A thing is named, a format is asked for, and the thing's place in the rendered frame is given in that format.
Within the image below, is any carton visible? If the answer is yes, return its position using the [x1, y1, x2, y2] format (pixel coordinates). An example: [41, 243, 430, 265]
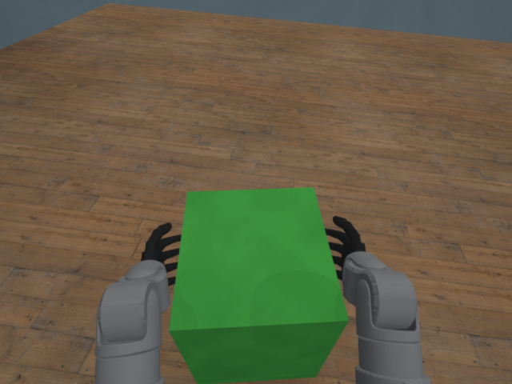
[169, 187, 349, 384]

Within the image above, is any robot left hand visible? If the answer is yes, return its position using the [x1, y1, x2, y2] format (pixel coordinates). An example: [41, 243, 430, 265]
[141, 222, 182, 286]

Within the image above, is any right robot forearm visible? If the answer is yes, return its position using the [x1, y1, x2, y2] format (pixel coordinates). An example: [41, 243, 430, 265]
[342, 251, 431, 384]

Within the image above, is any robot right hand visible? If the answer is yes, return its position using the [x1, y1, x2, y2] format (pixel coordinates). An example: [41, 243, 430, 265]
[325, 216, 366, 280]

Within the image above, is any left robot forearm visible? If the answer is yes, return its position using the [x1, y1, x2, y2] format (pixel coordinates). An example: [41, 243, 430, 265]
[94, 260, 170, 384]

